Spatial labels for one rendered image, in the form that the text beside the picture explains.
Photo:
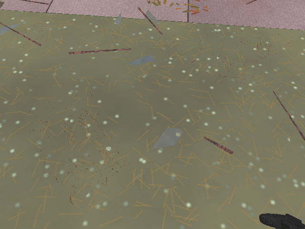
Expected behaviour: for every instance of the right robot hand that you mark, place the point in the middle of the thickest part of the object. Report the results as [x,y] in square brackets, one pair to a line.
[278,221]

